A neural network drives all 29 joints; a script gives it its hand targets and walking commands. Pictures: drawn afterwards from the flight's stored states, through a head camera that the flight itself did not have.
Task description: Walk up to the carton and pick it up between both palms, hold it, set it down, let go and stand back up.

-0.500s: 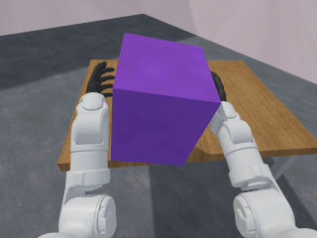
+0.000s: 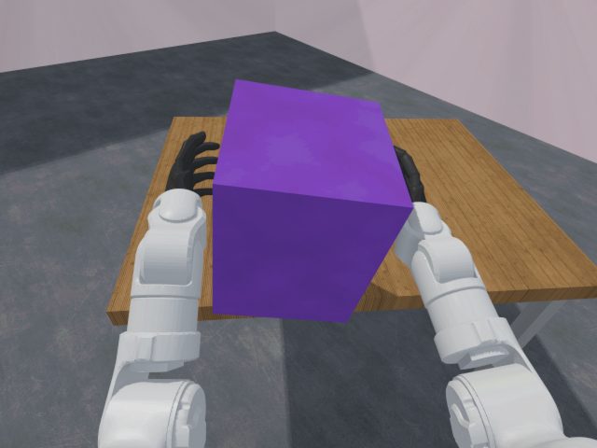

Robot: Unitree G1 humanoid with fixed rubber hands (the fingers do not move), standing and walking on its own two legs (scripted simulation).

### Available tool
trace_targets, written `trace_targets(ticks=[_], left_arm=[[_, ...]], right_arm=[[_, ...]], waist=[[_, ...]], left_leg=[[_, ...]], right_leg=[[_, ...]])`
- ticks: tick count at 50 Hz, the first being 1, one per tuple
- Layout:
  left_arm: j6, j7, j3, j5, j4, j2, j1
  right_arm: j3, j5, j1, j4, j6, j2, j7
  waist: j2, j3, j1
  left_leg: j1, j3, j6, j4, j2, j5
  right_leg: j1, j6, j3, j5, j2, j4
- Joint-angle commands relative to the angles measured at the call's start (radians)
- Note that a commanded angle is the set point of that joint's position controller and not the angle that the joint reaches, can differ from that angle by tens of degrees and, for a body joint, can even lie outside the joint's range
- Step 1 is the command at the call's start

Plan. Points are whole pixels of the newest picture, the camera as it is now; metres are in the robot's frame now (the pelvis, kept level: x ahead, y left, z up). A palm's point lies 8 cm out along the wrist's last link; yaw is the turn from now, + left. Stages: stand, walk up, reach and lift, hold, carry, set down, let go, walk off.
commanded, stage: hold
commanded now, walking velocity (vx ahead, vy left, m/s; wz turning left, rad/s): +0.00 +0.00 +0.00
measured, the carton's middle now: (294, 209) +0.39 +0.00 +0.15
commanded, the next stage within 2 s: none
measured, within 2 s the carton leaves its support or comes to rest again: neither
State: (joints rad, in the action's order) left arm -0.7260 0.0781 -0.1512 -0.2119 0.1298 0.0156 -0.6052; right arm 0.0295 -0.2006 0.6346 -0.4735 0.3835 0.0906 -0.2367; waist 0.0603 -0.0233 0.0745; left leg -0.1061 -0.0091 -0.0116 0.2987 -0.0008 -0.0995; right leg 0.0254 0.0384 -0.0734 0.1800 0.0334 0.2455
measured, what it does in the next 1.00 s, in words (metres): stands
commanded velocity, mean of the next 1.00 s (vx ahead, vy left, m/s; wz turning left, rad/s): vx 0.00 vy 0.00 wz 0.00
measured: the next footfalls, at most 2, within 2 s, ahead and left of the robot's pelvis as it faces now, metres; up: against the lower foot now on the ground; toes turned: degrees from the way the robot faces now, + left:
none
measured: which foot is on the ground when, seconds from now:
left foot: down 0.00-1.00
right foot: down 0.00-1.00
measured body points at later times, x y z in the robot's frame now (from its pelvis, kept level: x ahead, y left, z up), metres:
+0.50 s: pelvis +0.00 -0.01 +0.00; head -0.06 +0.02 +0.44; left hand +0.37 +0.14 +0.20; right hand +0.37 -0.15 +0.18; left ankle +0.05 +0.11 -0.75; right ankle -0.02 -0.09 -0.75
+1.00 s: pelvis -0.01 +0.01 +0.00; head -0.06 +0.04 +0.45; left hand +0.37 +0.16 +0.24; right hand +0.38 -0.13 +0.23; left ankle +0.05 +0.11 -0.75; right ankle -0.02 -0.09 -0.75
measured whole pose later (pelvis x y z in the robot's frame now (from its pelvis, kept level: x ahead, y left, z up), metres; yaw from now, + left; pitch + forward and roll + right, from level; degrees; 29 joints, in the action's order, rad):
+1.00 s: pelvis -0.01 +0.01 +0.00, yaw +0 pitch -6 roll -1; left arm -0.79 0.04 -0.24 -0.28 0.14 0.00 -0.75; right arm -0.06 -0.21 0.81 -0.56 0.44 0.08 -0.21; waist 0.06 -0.02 0.07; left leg -0.09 0.00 -0.02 0.29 0.01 -0.08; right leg 0.05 0.03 -0.08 0.16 0.03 0.22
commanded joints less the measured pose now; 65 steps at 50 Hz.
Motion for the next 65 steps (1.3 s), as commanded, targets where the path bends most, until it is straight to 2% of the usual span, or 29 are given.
trace_targets(ticks=[1, 2, 5, 6, 11, 12, 13, 14, 15, 16, 17, 19, 20, 21, 22, 23, 24, 30, 35, 40, 41, 49, 54, 58, 59, 65], left_arm=[[0.062, -0.138, 0.329, 0.145, -0.136, -0.336, -0.483], [0.067, -0.14, 0.329, 0.148, -0.13, -0.336, -0.477], [0.108, -0.133, 0.313, 0.168, -0.08, -0.279, -0.407], [0.1, -0.126, 0.327, 0.157, -0.093, -0.309, -0.448], [0.145, -0.108, 0.381, 0.206, -0.149, -0.312, -0.446], [0.137, -0.108, 0.396, 0.203, -0.143, -0.343, -0.485], [0.157, -0.107, 0.389, 0.222, -0.109, -0.311, -0.437], [0.134, -0.106, 0.405, 0.203, -0.143, -0.36, -0.51], [0.154, -0.102, 0.409, 0.239, -0.15, -0.332, -0.475], [0.138, -0.1, 0.39, 0.2, -0.095, -0.323, -0.453], [0.134, -0.101, 0.43, 0.23, -0.189, -0.389, -0.543], [0.148, -0.104, 0.399, 0.225, -0.122, -0.33, -0.475], [0.13, -0.103, 0.415, 0.213, -0.172, -0.377, -0.544], [0.133, -0.106, 0.387, 0.216, -0.127, -0.331, -0.501], [0.124, -0.111, 0.378, 0.199, -0.101, -0.337, -0.518], [0.109, -0.115, 0.386, 0.203, -0.138, -0.375, -0.575], [0.1, -0.121, 0.358, 0.19, -0.085, -0.351, -0.56], [0.066, -0.14, 0.292, 0.151, -0.055, -0.354, -0.626], [0.041, -0.157, 0.237, 0.12, -0.025, -0.344, -0.651], [0.017, -0.171, 0.224, 0.094, -0.042, -0.361, -0.683], [0.006, -0.171, 0.236, 0.092, -0.071, -0.392, -0.722], [-0.027, -0.179, 0.239, 0.068, -0.122, -0.394, -0.692], [-0.025, -0.17, 0.231, 0.061, -0.122, -0.373, -0.658], [-0.022, -0.159, 0.274, 0.083, -0.195, -0.399, -0.643], [-0.01, -0.156, 0.271, 0.091, -0.183, -0.37, -0.601], [0.011, -0.135, 0.302, 0.12, -0.238, -0.343, -0.536]], right_arm=[[0.22, -0.042, 0.554, 0.211, -0.047, -0.304, 0.073], [0.226, -0.038, 0.538, 0.201, -0.049, -0.312, 0.076], [0.202, 0.0, 0.475, 0.15, -0.068, -0.269, 0.096], [0.214, -0.012, 0.52, 0.146, -0.067, -0.288, 0.097], [0.236, -0.001, 0.526, 0.212, -0.094, -0.314, 0.108], [0.252, -0.004, 0.56, 0.201, -0.087, -0.345, 0.108], [0.235, 0.019, 0.512, 0.184, -0.094, -0.329, 0.117], [0.251, -0.009, 0.572, 0.18, -0.081, -0.365, 0.111], [0.243, 0.005, 0.553, 0.219, -0.093, -0.349, 0.116], [0.25, 0.007, 0.5, 0.151, -0.084, -0.331, 0.113], [0.268, -0.025, 0.649, 0.254, -0.086, -0.396, 0.107], [0.257, 0.004, 0.544, 0.203, -0.089, -0.363, 0.113], [0.275, -0.026, 0.622, 0.233, -0.081, -0.402, 0.104], [0.256, -0.009, 0.56, 0.207, -0.081, -0.365, 0.106], [0.256, -0.009, 0.573, 0.167, -0.074, -0.374, 0.107], [0.259, -0.031, 0.655, 0.203, -0.068, -0.408, 0.101], [0.241, -0.02, 0.618, 0.157, -0.06, -0.389, 0.102], [0.19, -0.031, 0.703, 0.114, -0.041, -0.382, 0.091], [0.134, -0.031, 0.729, 0.076, -0.019, -0.343, 0.079], [0.109, -0.033, 0.75, 0.066, -0.001, -0.325, 0.071], [0.111, -0.047, 0.805, 0.091, 0.004, -0.34, 0.069], [0.098, -0.054, 0.756, 0.096, 0.029, -0.297, 0.074], [0.091, -0.038, 0.727, 0.081, 0.022, -0.257, 0.089], [0.113, -0.044, 0.734, 0.158, 0.011, -0.28, 0.095], [0.108, -0.028, 0.677, 0.147, 0.005, -0.256, 0.099], [0.155, -0.026, 0.637, 0.22, -0.015, -0.25, 0.1]], waist=[[-0.067, -0.328, 0.0], [-0.062, -0.327, -0.002], [-0.077, -0.28, -0.013], [-0.076, -0.302, -0.01], [-0.078, -0.363, -0.011], [-0.078, -0.362, -0.011], [-0.08, -0.32, -0.019], [-0.065, -0.356, -0.011], [-0.075, -0.349, -0.018], [-0.067, -0.345, -0.015], [-0.061, -0.409, -0.019], [-0.061, -0.371, -0.025], [-0.056, -0.413, -0.025], [-0.063, -0.361, -0.031], [-0.055, -0.349, -0.028], [-0.05, -0.358, -0.031], [-0.051, -0.309, -0.031], [-0.056, -0.28, -0.035], [-0.06, -0.25, -0.024], [-0.068, -0.261, -0.003], [-0.071, -0.28, -0.001], [-0.088, -0.295, 0.014], [-0.092, -0.262, 0.005], [-0.088, -0.32, 0.01], [-0.094, -0.304, 0.008], [-0.079, -0.355, -0.002]], left_leg=[[0.211, 0.019, -0.002, 0.016, -0.014, 0.189], [0.205, 0.021, -0.003, 0.016, -0.015, 0.188], [0.157, 0.032, -0.007, 0.01, -0.03, 0.115], [0.163, 0.024, 0.0, 0.002, -0.029, 0.132], [0.165, 0.041, -0.007, 0.03, -0.034, 0.193], [0.164, 0.034, -0.006, 0.027, -0.03, 0.196], [0.123, 0.049, -0.013, 0.029, -0.039, 0.145], [0.155, 0.027, -0.005, 0.019, -0.031, 0.178], [0.124, 0.043, -0.016, 0.032, -0.034, 0.154], [0.15, 0.026, -0.009, 0.022, -0.037, 0.148], [0.154, 0.033, -0.015, 0.032, -0.024, 0.205], [0.126, 0.038, -0.024, 0.029, -0.034, 0.149], [0.145, 0.024, -0.021, 0.026, -0.025, 0.2], [0.124, 0.035, -0.028, 0.029, -0.029, 0.158], [0.126, 0.028, -0.026, 0.018, -0.029, 0.141], [0.127, 0.024, -0.026, 0.018, -0.022, 0.153], [0.119, 0.021, -0.027, 0.013, -0.024, 0.112], [0.127, 0.011, -0.023, -0.005, -0.012, 0.066], [0.146, 0.005, -0.015, -0.018, -0.008, 0.033], [0.184, 0.002, -0.001, -0.021, -0.004, 0.05], [0.193, 0.001, 0.003, -0.023, 0.0, 0.066], [0.239, 0.01, 0.027, -0.017, -0.003, 0.13], [0.225, 0.013, 0.034, -0.029, -0.015, 0.104], [0.262, 0.019, 0.035, -0.015, -0.016, 0.182], [0.252, 0.024, 0.032, -0.007, -0.021, 0.182], [0.255, 0.028, 0.02, 0.008, -0.024, 0.24]], right_leg=[[-0.054, -0.085, 0.01, -0.239, -0.023, -0.017], [-0.051, -0.086, 0.009, -0.244, -0.026, -0.015], [-0.097, -0.083, 0.013, -0.156, -0.028, -0.006], [-0.088, -0.078, 0.01, -0.154, -0.021, -0.017], [-0.085, -0.083, 0.028, -0.229, -0.019, 0.006], [-0.081, -0.082, 0.026, -0.225, -0.018, 0.001], [-0.104, -0.084, 0.033, -0.185, -0.024, 0.011], [-0.074, -0.079, 0.03, -0.201, -0.019, -0.01], [-0.096, -0.084, 0.039, -0.193, -0.023, 0.01], [-0.071, -0.082, 0.035, -0.188, -0.03, -0.004], [-0.064, -0.084, 0.04, -0.235, -0.014, 0.001], [-0.063, -0.089, 0.049, -0.22, -0.031, 0.012], [-0.032, -0.087, 0.046, -0.259, -0.022, 0.001], [-0.043, -0.093, 0.051, -0.243, -0.033, 0.01], [-0.038, -0.093, 0.047, -0.224, -0.034, 0.002], [-0.038, -0.091, 0.048, -0.224, -0.028, -0.007], [-0.042, -0.092, 0.05, -0.197, -0.04, -0.013], [-0.056, -0.091, 0.04, -0.136, -0.036, -0.03], [-0.06, -0.088, 0.024, -0.087, -0.029, -0.047], [-0.057, -0.082, 0.005, -0.085, -0.018, -0.056], [-0.059, -0.079, 0.001, -0.087, -0.009, -0.062], [-0.049, -0.068, -0.01, -0.118, -0.002, -0.067], [-0.067, -0.067, -0.013, -0.078, -0.001, -0.062], [-0.056, -0.066, -0.01, -0.138, 0.006, -0.057], [-0.064, -0.067, -0.006, -0.141, 0.0, -0.049], [-0.051, -0.08, 0.007, -0.212, -0.001, -0.029]])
